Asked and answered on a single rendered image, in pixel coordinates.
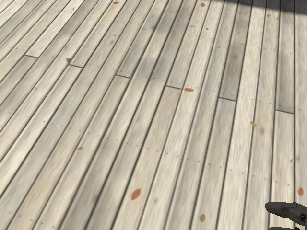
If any right robot hand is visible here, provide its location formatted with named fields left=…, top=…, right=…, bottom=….
left=265, top=201, right=307, bottom=230

